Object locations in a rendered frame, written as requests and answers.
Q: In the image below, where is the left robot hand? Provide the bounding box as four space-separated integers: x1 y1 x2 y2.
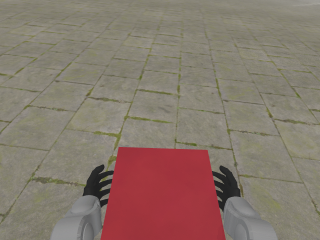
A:
82 164 114 208

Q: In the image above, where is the carton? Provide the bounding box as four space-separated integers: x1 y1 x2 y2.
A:
100 147 226 240

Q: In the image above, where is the right robot hand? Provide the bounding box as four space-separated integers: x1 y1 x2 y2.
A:
212 165 241 213

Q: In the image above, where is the right robot forearm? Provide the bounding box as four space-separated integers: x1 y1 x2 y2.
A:
223 196 278 240

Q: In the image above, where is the left robot forearm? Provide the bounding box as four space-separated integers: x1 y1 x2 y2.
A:
50 195 102 240

